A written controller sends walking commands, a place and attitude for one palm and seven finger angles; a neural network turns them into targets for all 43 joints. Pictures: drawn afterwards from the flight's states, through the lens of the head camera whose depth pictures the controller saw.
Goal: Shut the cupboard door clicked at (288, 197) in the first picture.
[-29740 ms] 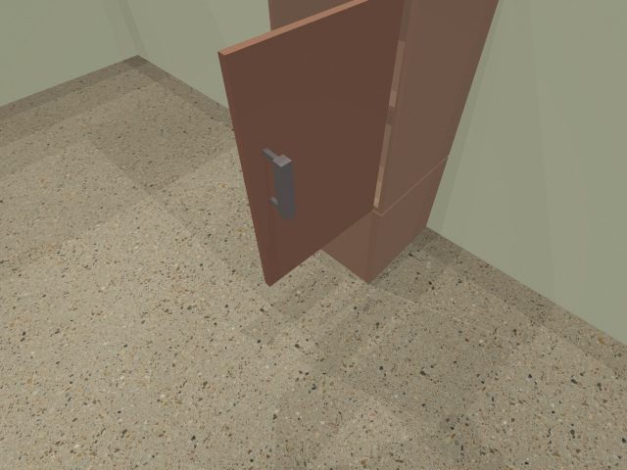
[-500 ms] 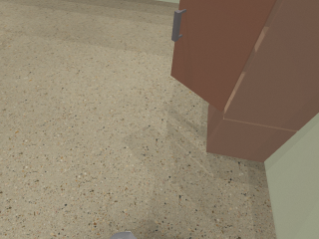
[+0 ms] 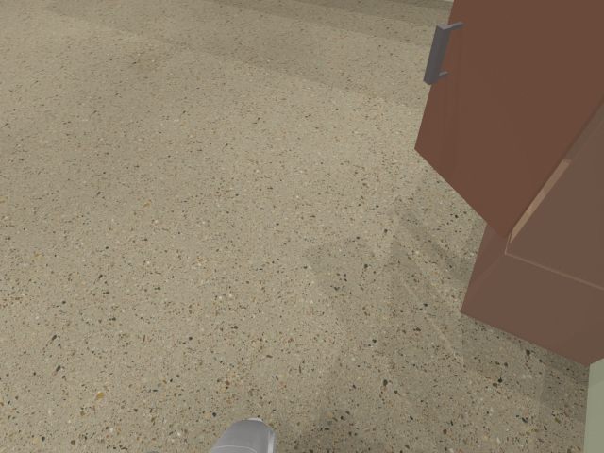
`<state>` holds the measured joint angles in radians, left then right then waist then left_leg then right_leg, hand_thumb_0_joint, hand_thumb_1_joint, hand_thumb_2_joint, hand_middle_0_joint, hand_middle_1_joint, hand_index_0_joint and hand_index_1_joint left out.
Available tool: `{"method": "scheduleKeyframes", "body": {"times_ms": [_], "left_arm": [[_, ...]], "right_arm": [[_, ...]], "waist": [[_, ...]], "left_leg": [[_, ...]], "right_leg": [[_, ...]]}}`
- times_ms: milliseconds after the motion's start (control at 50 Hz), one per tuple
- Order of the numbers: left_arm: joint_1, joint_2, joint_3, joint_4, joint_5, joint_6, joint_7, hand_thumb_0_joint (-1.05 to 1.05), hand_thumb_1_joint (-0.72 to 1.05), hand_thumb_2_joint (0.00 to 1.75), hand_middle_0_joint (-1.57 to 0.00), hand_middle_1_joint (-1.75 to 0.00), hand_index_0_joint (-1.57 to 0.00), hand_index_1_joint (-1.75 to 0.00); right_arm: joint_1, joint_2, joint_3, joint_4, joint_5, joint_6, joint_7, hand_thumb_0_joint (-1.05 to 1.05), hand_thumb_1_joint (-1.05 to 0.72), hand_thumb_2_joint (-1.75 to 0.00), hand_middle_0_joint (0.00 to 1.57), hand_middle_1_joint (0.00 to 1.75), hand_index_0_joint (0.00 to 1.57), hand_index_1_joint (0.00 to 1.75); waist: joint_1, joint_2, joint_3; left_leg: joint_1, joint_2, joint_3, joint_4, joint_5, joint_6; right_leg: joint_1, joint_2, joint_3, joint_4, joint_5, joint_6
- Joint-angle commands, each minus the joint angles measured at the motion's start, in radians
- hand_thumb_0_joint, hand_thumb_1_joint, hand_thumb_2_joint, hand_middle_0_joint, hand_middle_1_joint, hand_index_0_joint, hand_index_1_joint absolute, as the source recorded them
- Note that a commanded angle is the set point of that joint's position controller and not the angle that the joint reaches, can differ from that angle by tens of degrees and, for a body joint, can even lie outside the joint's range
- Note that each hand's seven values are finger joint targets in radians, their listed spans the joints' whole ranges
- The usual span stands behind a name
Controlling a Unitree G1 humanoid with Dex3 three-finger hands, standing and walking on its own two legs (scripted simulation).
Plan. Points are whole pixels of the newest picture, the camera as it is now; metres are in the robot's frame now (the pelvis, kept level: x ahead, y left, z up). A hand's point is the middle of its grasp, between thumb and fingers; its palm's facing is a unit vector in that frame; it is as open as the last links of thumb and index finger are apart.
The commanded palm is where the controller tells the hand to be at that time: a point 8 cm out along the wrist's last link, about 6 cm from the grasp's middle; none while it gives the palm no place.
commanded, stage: walk to a spot facing it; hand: left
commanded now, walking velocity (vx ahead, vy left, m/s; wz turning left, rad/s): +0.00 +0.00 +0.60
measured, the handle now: (443, 53) +0.96 -0.33 +0.00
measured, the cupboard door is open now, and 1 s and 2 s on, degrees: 53 53 53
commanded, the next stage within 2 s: turn to face it in 1.64 s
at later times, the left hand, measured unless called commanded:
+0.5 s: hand out of the picture +0.08 +0.24 -0.15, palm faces +0.30 -0.92 -0.27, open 7.4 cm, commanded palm none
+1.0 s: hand out of the picture +0.07 +0.14 -0.17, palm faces +0.66 -0.73 -0.17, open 7.3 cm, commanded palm none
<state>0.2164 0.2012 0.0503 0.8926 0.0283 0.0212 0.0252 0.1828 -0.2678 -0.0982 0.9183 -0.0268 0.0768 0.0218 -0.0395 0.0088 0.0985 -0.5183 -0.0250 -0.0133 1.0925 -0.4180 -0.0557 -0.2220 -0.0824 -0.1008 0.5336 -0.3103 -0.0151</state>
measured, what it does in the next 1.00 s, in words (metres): walks ahead, turning left: left foot, then right foot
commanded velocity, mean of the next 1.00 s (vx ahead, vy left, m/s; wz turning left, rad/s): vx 0.32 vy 0.00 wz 0.52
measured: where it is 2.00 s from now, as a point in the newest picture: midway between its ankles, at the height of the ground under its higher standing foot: (235, 344)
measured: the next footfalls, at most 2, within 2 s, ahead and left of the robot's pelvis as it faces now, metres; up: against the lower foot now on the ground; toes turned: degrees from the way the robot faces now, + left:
left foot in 0.20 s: +0.01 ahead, +0.14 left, +0.00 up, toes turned +14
right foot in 0.54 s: +0.23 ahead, -0.08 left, +0.00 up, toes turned +14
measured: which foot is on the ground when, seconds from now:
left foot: up 0.00-0.18, down 0.20-0.54, up 0.56-1.00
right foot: down 0.00-0.20, up 0.22-0.52, down 0.54-1.00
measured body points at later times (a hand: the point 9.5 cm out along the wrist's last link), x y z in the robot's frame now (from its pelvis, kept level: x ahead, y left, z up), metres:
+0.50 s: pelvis +0.06 +0.00 +0.00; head +0.10 +0.00 +0.44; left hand +0.07 +0.28 -0.13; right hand +0.16 -0.22 -0.16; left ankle -0.03 +0.13 -0.74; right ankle +0.18 -0.10 -0.72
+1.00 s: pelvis +0.22 +0.05 +0.00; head +0.25 +0.08 +0.44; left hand +0.03 +0.18 -0.16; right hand +0.47 -0.05 -0.14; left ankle +0.23 +0.21 -0.72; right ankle +0.20 -0.09 -0.74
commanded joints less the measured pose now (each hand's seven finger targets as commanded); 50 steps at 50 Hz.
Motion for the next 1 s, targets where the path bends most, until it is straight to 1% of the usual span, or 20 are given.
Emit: {"method": "scheduleKeyframes", "body": {"times_ms": [0,80,140,160,180,200,220,300,380,440,480,500,520,540,560,620,660,900,940,980], "left_arm": [[0.092,0.216,0.058,-0.051,0.004,-0.032,0.016,0.0,0.9,0.9,-0.2,-0.3,-0.2,-0.3],[0.123,0.238,0.074,-0.034,0.007,-0.03,0.009,0.0,0.9,0.9,-0.2,-0.3,-0.2,-0.3],[0.099,0.243,0.077,-0.027,0.001,-0.033,-0.007,0.0,0.9,0.9,-0.2,-0.3,-0.2,-0.3],[0.084,0.229,0.074,-0.034,-0.007,-0.03,-0.014,0.0,0.9,0.9,-0.2,-0.3,-0.2,-0.3],[0.071,0.158,0.063,-0.071,-0.013,-0.028,-0.028,0.0,0.9,0.9,-0.2,-0.3,-0.2,-0.3],[-0.066,0.137,0.036,-0.144,-0.001,-0.031,-0.031,0.0,0.9,0.9,-0.2,-0.3,-0.2,-0.3],[-0.142,0.15,0.043,-0.153,0.007,-0.027,-0.024,0.0,0.9,0.9,-0.2,-0.3,-0.2,-0.3],[-0.095,0.148,0.05,-0.105,-0.002,-0.028,-0.049,0.0,0.9,0.9,-0.2,-0.3,-0.2,-0.3],[-0.073,0.129,0.043,-0.102,-0.006,-0.027,-0.061,0.0,0.9,0.9,-0.2,-0.3,-0.2,-0.3],[-0.03,0.13,0.046,-0.096,-0.005,-0.036,-0.066,0.0,0.9,0.9,-0.2,-0.3,-0.2,-0.3],[0.104,0.145,0.058,-0.054,-0.001,-0.047,-0.063,0.0,0.9,0.9,-0.2,-0.3,-0.2,-0.3],[0.234,0.2,0.076,-0.021,0.002,-0.059,-0.054,0.0,0.9,0.9,-0.2,-0.3,-0.2,-0.3],[0.341,0.31,0.097,-0.006,0.017,-0.072,-0.037,0.0,0.9,0.9,-0.2,-0.3,-0.2,-0.3],[0.316,0.309,0.086,-0.016,0.004,-0.061,-0.024,0.0,0.9,0.9,-0.2,-0.3,-0.2,-0.3],[0.223,0.294,0.084,-0.036,0.006,-0.065,-0.017,0.0,0.9,0.9,-0.2,-0.3,-0.2,-0.3],[0.036,0.147,0.047,-0.059,0.005,-0.082,-0.014,0.0,0.9,0.9,-0.2,-0.3,-0.2,-0.3],[0.069,0.116,0.044,-0.029,0.005,-0.097,-0.011,0.0,0.9,0.9,-0.2,-0.3,-0.2,-0.3],[0.244,0.127,0.04,0.099,0.004,-0.107,-0.012,0.0,0.9,0.9,-0.2,-0.3,-0.2,-0.3],[0.222,0.144,0.044,0.103,0.005,-0.104,-0.012,0.0,0.9,0.9,-0.2,-0.3,-0.2,-0.3],[0.19,0.166,0.045,0.096,-0.009,-0.095,-0.016,0.0,0.9,0.9,-0.2,-0.3,-0.2,-0.3]], "right_arm": [[-0.081,-0.01,0.018,-0.096,0.009,-0.02,0.009,0.0,-0.9,-0.9,0.2,0.3,0.2,0.3],[-0.113,-0.015,0.029,-0.117,0.012,-0.033,0.009,0.0,-0.9,-0.9,0.2,0.3,0.2,0.3],[-0.046,-0.045,0.026,-0.101,0.007,-0.051,0.009,0.0,-0.9,-0.9,0.2,0.3,0.2,0.3],[0.03,-0.092,0.015,-0.079,0.004,-0.06,0.008,0.0,-0.9,-0.9,0.2,0.3,0.2,0.3],[0.115,-0.212,-0.017,-0.06,-0.011,-0.066,-0.001,0.0,-0.9,-0.9,0.2,0.3,0.2,0.3],[0.233,-0.26,-0.026,-0.025,-0.012,-0.064,-0.011,0.0,-0.9,-0.9,0.2,0.3,0.2,0.3],[0.264,-0.235,-0.016,-0.007,-0.009,-0.068,-0.016,0.0,-0.9,-0.9,0.2,0.3,0.2,0.3],[0.091,-0.16,0.012,-0.061,-0.006,-0.091,-0.031,0.0,-0.9,-0.9,0.2,0.3,0.2,0.3],[0.071,-0.165,0.007,-0.057,-0.006,-0.098,-0.027,0.0,-0.9,-0.9,0.2,0.3,0.2,0.3],[0.05,-0.17,0.001,-0.047,-0.007,-0.094,-0.021,0.0,-0.9,-0.9,0.2,0.3,0.2,0.3],[0.014,-0.149,0.001,-0.051,-0.003,-0.09,-0.02,0.0,-0.9,-0.9,0.2,0.3,0.2,0.3],[-0.003,-0.115,0.007,-0.062,0.005,-0.092,-0.019,0.0,-0.9,-0.9,0.2,0.3,0.2,0.3],[0.03,-0.025,0.025,-0.083,0.018,-0.1,-0.014,0.0,-0.9,-0.9,0.2,0.3,0.2,0.3],[-0.014,-0.036,0.018,-0.11,0.008,-0.094,-0.008,0.0,-0.9,-0.9,0.2,0.3,0.2,0.3],[0.014,-0.045,0.01,-0.094,-0.001,-0.09,-0.004,0.0,-0.9,-0.9,0.2,0.3,0.2,0.3],[0.053,-0.01,0.012,-0.022,-0.011,-0.069,0.016,0.0,-0.9,-0.9,0.2,0.3,0.2,0.3],[0.068,0.018,0.016,-0.004,-0.008,-0.062,0.023,0.0,-0.9,-0.9,0.2,0.3,0.2,0.3],[-0.183,0.048,0.046,-0.091,-0.003,-0.091,0.042,0.0,-0.9,-0.9,0.2,0.3,0.2,0.3],[-0.136,0.026,0.041,-0.084,-0.003,-0.099,0.036,0.0,-0.9,-0.9,0.2,0.3,0.2,0.3],[0.048,-0.021,0.028,-0.028,-0.011,-0.105,0.024,0.0,-0.9,-0.9,0.2,0.3,0.2,0.3]], "waist": [[0.071,-0.19,-0.109],[0.095,-0.231,-0.129],[0.049,-0.169,-0.135],[0.001,-0.048,-0.155],[-0.048,0.277,-0.189],[-0.115,0.297,-0.14],[-0.12,0.207,-0.115],[-0.013,0.16,-0.001],[0.013,0.147,-0.019],[0.038,0.15,-0.018],[0.103,0.09,-0.05],[0.166,-0.05,-0.086],[0.208,-0.386,-0.17],[0.181,-0.336,-0.096],[0.125,-0.325,-0.078],[0.019,-0.156,-0.037],[0.02,-0.158,-0.057],[0.094,-0.13,-0.02],[0.059,-0.14,-0.044],[-0.038,-0.085,-0.132]], "left_leg": [[0.004,0.022,0.067,-0.171,-0.037,-0.007],[0.072,0.032,0.1,-0.345,-0.058,0.018],[0.287,0.024,0.13,-0.582,0.024,0.044],[0.482,0.052,0.069,-0.704,0.086,0.069],[0.672,0.307,-0.299,-0.757,0.137,0.184],[0.709,0.455,-0.497,-0.798,0.28,0.305],[0.609,0.419,-0.45,-0.811,0.174,0.294],[0.412,0.277,-0.293,-0.859,0.089,0.235],[0.331,0.221,-0.219,-0.869,0.031,0.225],[0.229,0.205,-0.221,-0.838,-0.055,0.215],[0.081,0.158,-0.199,-0.714,-0.104,0.186],[-0.063,0.078,-0.141,-0.523,-0.149,0.147],[-0.198,-0.061,0.004,-0.126,-0.221,0.089],[-0.244,-0.02,-0.054,0.098,-0.235,0.091],[-0.236,0.03,-0.087,0.233,-0.134,0.093],[-0.115,0.113,-0.046,0.235,0.146,0.061],[-0.103,0.116,-0.007,0.156,0.191,0.048],[-0.075,0.105,0.115,-0.392,0.159,0.087],[0.047,0.08,0.137,-0.452,0.117,0.111],[0.396,0.009,0.189,-0.557,0.199,0.133]], "right_leg": [[0.196,-0.241,0.075,-0.1,0.681,-0.111],[0.237,-0.284,0.078,-0.098,0.568,-0.105],[0.104,-0.275,0.028,-0.046,0.23,-0.059],[-0.048,-0.237,-0.036,0.099,0.118,-0.009],[-0.332,-0.088,-0.133,0.369,-0.167,0.067],[-0.543,-0.029,-0.053,0.538,-0.359,0.07],[-0.531,-0.054,0.042,0.574,-0.308,0.056],[-0.464,-0.056,0.077,0.549,-0.064,0.072],[-0.324,-0.023,0.039,0.31,-0.007,0.082],[-0.149,0.029,-0.005,0.167,0.03,0.087],[0.109,0.065,-0.024,0.067,0.072,0.085],[0.306,-0.007,0.067,-0.048,-0.054,0.068],[0.421,-0.312,0.463,-0.272,-0.376,-0.021],[0.289,-0.436,0.673,-0.42,-0.523,-0.087],[0.156,-0.435,0.709,-0.44,-0.657,-0.11],[-0.057,-0.303,0.245,-0.391,-0.296,-0.043],[0.001,-0.256,0.098,-0.376,-0.08,-0.042],[0.291,-0.323,-0.09,-0.273,0.441,-0.081],[0.276,-0.326,-0.12,-0.181,0.538,-0.073],[0.125,-0.257,-0.216,0.079,0.559,-0.028]]}}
